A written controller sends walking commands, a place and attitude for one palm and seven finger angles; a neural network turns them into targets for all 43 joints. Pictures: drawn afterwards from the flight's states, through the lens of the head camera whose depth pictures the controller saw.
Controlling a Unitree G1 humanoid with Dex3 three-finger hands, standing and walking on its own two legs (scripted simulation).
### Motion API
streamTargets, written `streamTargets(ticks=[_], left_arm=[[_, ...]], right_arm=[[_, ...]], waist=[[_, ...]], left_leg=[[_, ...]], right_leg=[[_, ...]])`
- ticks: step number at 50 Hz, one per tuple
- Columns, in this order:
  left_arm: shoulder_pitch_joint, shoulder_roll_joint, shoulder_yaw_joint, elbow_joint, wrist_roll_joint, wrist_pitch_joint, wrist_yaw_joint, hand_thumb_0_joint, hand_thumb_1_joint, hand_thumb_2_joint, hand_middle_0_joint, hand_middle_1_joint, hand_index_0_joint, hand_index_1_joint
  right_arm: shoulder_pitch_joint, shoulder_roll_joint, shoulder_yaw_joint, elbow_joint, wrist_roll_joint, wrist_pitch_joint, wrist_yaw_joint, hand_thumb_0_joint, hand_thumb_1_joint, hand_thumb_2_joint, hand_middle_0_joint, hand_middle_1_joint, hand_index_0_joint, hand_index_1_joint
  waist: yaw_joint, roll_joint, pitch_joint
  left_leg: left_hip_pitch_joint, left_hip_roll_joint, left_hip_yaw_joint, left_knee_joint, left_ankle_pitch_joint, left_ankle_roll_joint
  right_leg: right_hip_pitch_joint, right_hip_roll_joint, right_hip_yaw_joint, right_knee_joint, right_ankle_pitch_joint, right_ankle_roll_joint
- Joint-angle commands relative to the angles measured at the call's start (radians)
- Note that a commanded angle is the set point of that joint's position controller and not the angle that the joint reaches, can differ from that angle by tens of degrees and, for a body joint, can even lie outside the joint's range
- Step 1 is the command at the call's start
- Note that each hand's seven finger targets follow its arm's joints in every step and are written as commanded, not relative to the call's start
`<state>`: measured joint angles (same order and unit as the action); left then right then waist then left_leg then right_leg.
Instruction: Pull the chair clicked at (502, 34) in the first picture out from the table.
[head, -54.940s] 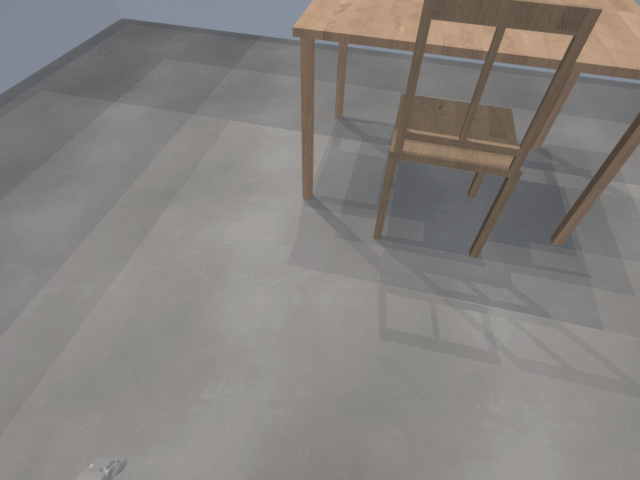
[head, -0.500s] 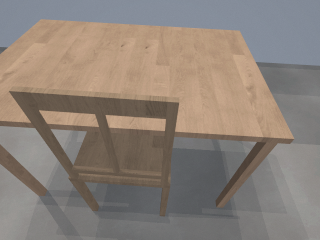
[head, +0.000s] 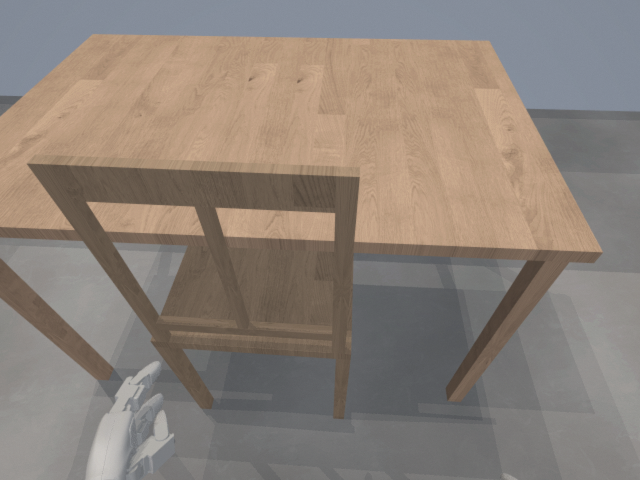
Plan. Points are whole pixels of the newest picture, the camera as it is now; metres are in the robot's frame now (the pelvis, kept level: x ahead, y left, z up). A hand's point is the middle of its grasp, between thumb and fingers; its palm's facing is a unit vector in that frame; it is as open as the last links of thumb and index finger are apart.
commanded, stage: raise the hand toward the chair's back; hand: left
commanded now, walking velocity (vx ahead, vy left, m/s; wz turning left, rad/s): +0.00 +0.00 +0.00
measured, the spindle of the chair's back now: (227, 275) +0.44 +0.16 -0.05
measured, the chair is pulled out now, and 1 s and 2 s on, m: -0.10 -0.10 -0.10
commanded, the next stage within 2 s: aim the fingers beside a spindle in 1.92 s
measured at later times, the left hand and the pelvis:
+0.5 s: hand (201, 443) +0.19 +0.15 -0.05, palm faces -0.10 -0.99 -0.06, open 11.5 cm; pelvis -0.03 -0.02 -0.09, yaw -1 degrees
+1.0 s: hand (182, 413) +0.22 +0.18 -0.03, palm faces -0.06 -1.00 -0.06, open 15.6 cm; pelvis -0.01 +0.00 -0.07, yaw -2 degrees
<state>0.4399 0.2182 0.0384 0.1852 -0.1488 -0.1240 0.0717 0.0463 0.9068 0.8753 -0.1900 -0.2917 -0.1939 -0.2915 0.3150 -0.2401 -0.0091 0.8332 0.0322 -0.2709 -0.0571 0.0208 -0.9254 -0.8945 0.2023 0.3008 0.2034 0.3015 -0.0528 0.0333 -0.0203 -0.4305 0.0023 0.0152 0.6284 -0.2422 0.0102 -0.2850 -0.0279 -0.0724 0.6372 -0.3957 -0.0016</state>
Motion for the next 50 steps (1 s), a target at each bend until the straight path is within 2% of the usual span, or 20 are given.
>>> streamTargets(ticks=[1,2,3,4,6,7,8,9,12,14,16,18,21,23,24,28,34,37,44,50], left_arm=[[0.083,-0.109,-0.028,0.032,-0.058,-0.284,-0.188,0.0,0.667,0.8,-0.177,-0.263,-0.177,-0.263],[0.126,-0.086,0.007,0.034,-0.076,-0.355,-0.252,0.0,0.643,0.79,-0.174,-0.26,-0.174,-0.26],[0.172,-0.017,0.088,0.074,-0.075,-0.416,-0.308,0.0,0.62,0.78,-0.172,-0.256,-0.172,-0.256],[0.163,-0.002,0.1,0.053,-0.087,-0.476,-0.372,0.0,0.597,0.77,-0.17,-0.252,-0.17,-0.252],[0.123,0.076,0.181,-0.027,-0.09,-0.494,-0.404,0.0,0.55,0.75,-0.165,-0.245,-0.165,-0.245],[0.118,0.078,0.185,-0.092,-0.099,-0.474,-0.399,0.0,0.527,0.74,-0.163,-0.241,-0.163,-0.241],[0.1,0.128,0.236,-0.146,-0.095,-0.449,-0.374,0.0,0.503,0.73,-0.16,-0.238,-0.16,-0.238],[0.032,0.097,0.188,-0.277,-0.106,-0.435,-0.355,0.0,0.48,0.72,-0.158,-0.234,-0.158,-0.234],[-0.057,0.107,0.174,-0.499,-0.096,-0.452,-0.283,0.0,0.41,0.69,-0.151,-0.223,-0.151,-0.223],[-0.124,0.106,0.131,-0.568,-0.078,-0.485,-0.27,0.0,0.363,0.67,-0.146,-0.216,-0.146,-0.216],[-0.159,0.089,0.084,-0.521,-0.082,-0.497,-0.302,0.0,0.317,0.65,-0.142,-0.208,-0.142,-0.208],[-0.154,0.087,0.069,-0.438,-0.09,-0.472,-0.349,0.0,0.27,0.63,-0.137,-0.201,-0.137,-0.201],[-0.087,0.119,0.122,-0.371,-0.124,-0.386,-0.407,0.0,0.2,0.6,-0.13,-0.19,-0.13,-0.19],[-0.04,0.158,0.2,-0.324,-0.14,-0.318,-0.409,0.0,0.153,0.58,-0.125,-0.183,-0.125,-0.183],[-0.026,0.144,0.202,-0.345,-0.15,-0.3,-0.406,0.0,0.13,0.57,-0.123,-0.179,-0.123,-0.179],[-0.013,0.166,0.258,-0.387,-0.15,-0.298,-0.345,0.0,0.037,0.53,-0.114,-0.164,-0.114,-0.164],[-0.011,0.11,0.19,-0.348,-0.133,-0.366,-0.32,0.0,-0.103,0.47,-0.1,-0.142,-0.1,-0.142],[-0.021,0.127,0.189,-0.368,-0.13,-0.388,-0.328,0.0,-0.173,0.44,-0.093,-0.131,-0.093,-0.131],[-0.04,0.151,0.209,-0.406,-0.128,-0.394,-0.305,0.0,-0.337,0.37,-0.076,-0.106,-0.076,-0.106],[-0.076,0.151,0.198,-0.362,-0.126,-0.361,-0.318,0.0,-0.477,0.31,-0.062,-0.084,-0.062,-0.084]], right_arm=[[-0.171,-0.138,-0.069,-0.253,-0.026,-0.07,0.018,0.0,-0.9,-0.9,0.2,0.3,0.2,0.3],[-0.188,-0.135,-0.078,-0.285,-0.024,-0.069,0.032,0.0,-0.9,-0.9,0.2,0.3,0.2,0.3],[-0.199,-0.13,-0.086,-0.299,-0.012,-0.062,0.053,0.0,-0.9,-0.9,0.2,0.3,0.2,0.3],[-0.207,-0.131,-0.087,-0.331,-0.009,-0.055,0.068,0.0,-0.9,-0.9,0.2,0.3,0.2,0.3],[-0.232,-0.134,-0.099,-0.403,-0.006,-0.027,0.071,0.0,-0.9,-0.9,0.2,0.3,0.2,0.3],[-0.248,-0.127,-0.098,-0.438,-0.003,-0.008,0.068,0.0,-0.9,-0.9,0.2,0.3,0.2,0.3],[-0.244,-0.124,-0.099,-0.446,-0.004,0.016,0.065,0.0,-0.9,-0.9,0.2,0.3,0.2,0.3],[-0.244,-0.114,-0.091,-0.485,-0.005,0.029,0.059,0.0,-0.9,-0.9,0.2,0.3,0.2,0.3],[-0.205,-0.092,-0.085,-0.489,-0.012,0.052,0.032,0.0,-0.9,-0.9,0.2,0.3,0.2,0.3],[-0.182,-0.091,-0.077,-0.471,-0.022,0.056,0.016,0.0,-0.9,-0.9,0.2,0.3,0.2,0.3],[-0.176,-0.096,-0.063,-0.446,-0.022,0.045,0.007,0.0,-0.9,-0.9,0.2,0.3,0.2,0.3],[-0.174,-0.108,-0.055,-0.423,-0.016,0.033,-0.004,0.0,-0.9,-0.9,0.2,0.3,0.2,0.3],[-0.177,-0.117,-0.053,-0.421,-0.003,0.029,-0.016,0.0,-0.9,-0.9,0.2,0.3,0.2,0.3],[-0.192,-0.111,-0.056,-0.415,0.003,0.037,-0.021,0.0,-0.9,-0.9,0.2,0.3,0.2,0.3],[-0.187,-0.108,-0.054,-0.423,0.005,0.041,-0.022,0.0,-0.9,-0.9,0.2,0.3,0.2,0.3],[-0.199,-0.087,-0.061,-0.407,0.0,0.038,-0.023,0.0,-0.9,-0.9,0.2,0.3,0.2,0.3],[-0.169,-0.097,-0.067,-0.391,-0.001,0.025,-0.009,0.0,-0.9,-0.9,0.2,0.3,0.2,0.3],[-0.156,-0.11,-0.073,-0.392,0.002,0.017,-0.009,0.0,-0.9,-0.9,0.2,0.3,0.2,0.3],[-0.14,-0.116,-0.071,-0.397,0.001,0.024,-0.006,0.0,-0.9,-0.9,0.2,0.3,0.2,0.3],[-0.14,-0.126,-0.063,-0.412,0.003,0.045,-0.003,0.0,-0.9,-0.9,0.2,0.3,0.2,0.3]], waist=[[0.044,-0.312,-0.042],[0.07,-0.299,-0.094],[0.106,-0.197,-0.143],[0.1,-0.141,-0.183],[0.117,-0.068,-0.263],[0.122,-0.041,-0.293],[0.13,0.023,-0.309],[0.105,0.042,-0.32],[0.057,0.086,-0.347],[0.013,0.082,-0.344],[-0.025,0.081,-0.285],[-0.037,0.048,-0.265],[-0.004,0.007,-0.323],[0.026,-0.017,-0.362],[0.031,-0.035,-0.38],[0.058,-0.024,-0.388],[0.024,-0.033,-0.318],[0.026,-0.002,-0.346],[0.031,0.057,-0.374],[0.016,0.041,-0.331]], left_leg=[[-0.18,0.001,-0.041,0.148,-0.121,-0.008],[-0.234,-0.002,-0.034,0.193,-0.116,-0.012],[-0.258,-0.007,-0.019,0.234,-0.077,-0.02],[-0.283,-0.009,-0.012,0.277,-0.057,-0.021],[-0.31,-0.01,0.013,0.333,-0.055,-0.007],[-0.311,-0.01,0.021,0.345,-0.064,-0.002],[-0.316,-0.007,0.019,0.353,-0.082,-0.001],[-0.306,-0.005,0.016,0.362,-0.096,0.006],[-0.265,0.018,-0.008,0.408,-0.047,0.02],[-0.278,0.027,-0.027,0.447,-0.044,0.027],[-0.316,0.033,-0.043,0.474,-0.084,0.027],[-0.36,0.033,-0.048,0.495,-0.119,0.03],[-0.375,0.027,-0.047,0.481,-0.124,0.029],[-0.374,0.025,-0.042,0.473,-0.091,0.03],[-0.365,0.024,-0.042,0.459,-0.074,0.031],[-0.333,0.028,-0.044,0.43,-0.005,0.029],[-0.339,0.027,-0.041,0.408,-0.041,0.025],[-0.302,0.029,-0.04,0.396,-0.032,0.026],[-0.229,0.032,-0.048,0.368,0.015,0.023],[-0.221,0.035,-0.056,0.352,-0.02,0.022]], right_leg=[[-0.463,0.032,-0.03,0.091,-0.104,-0.006],[-0.461,0.029,-0.008,0.138,-0.096,-0.011],[-0.435,0.021,0.02,0.182,-0.043,-0.024],[-0.439,0.018,0.027,0.235,0.007,-0.031],[-0.45,0.016,0.039,0.301,0.025,-0.03],[-0.45,0.015,0.049,0.31,0.015,-0.026],[-0.46,0.018,0.057,0.315,-0.014,-0.027],[-0.474,0.017,0.061,0.316,-0.025,-0.023],[-0.519,0.03,0.064,0.333,0.033,-0.024],[-0.583,0.04,0.066,0.346,0.021,-0.021],[-0.641,0.041,0.072,0.336,-0.032,-0.019],[-0.653,0.042,0.09,0.317,-0.076,-0.014],[-0.576,0.034,0.108,0.287,-0.093,-0.008],[-0.514,0.028,0.117,0.276,-0.059,0.0],[-0.49,0.026,0.111,0.278,-0.037,0.003],[-0.465,0.027,0.078,0.3,0.061,0.001],[-0.526,0.028,0.057,0.297,0.013,0.0],[-0.533,0.031,0.043,0.306,0.017,-0.006],[-0.525,0.038,0.011,0.319,0.055,-0.016],[-0.535,0.044,0.006,0.296,0.035,-0.014]])
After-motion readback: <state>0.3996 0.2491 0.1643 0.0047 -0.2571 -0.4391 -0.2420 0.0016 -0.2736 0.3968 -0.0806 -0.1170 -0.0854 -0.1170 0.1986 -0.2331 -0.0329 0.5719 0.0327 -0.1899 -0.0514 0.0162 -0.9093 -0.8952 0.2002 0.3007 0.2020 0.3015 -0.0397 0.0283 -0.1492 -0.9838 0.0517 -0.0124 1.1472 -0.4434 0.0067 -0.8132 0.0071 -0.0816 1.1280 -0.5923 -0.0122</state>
